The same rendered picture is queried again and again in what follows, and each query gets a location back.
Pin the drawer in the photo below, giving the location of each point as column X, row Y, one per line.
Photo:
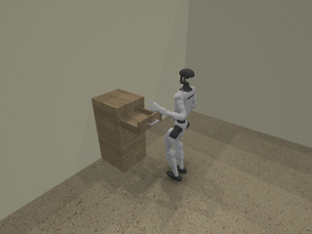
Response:
column 136, row 119

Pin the left robot thigh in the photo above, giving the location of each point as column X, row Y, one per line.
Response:
column 169, row 140

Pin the robot left forearm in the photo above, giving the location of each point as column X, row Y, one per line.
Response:
column 171, row 114

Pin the right robot upper arm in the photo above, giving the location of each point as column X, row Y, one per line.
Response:
column 194, row 102

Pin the left robot upper arm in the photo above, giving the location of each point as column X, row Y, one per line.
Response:
column 178, row 97

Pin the left robot hand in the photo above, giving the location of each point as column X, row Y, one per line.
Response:
column 154, row 107

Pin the robot right foot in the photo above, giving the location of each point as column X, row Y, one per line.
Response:
column 183, row 170

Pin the handle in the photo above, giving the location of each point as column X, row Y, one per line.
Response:
column 155, row 122

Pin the cabinet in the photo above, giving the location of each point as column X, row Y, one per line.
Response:
column 119, row 147

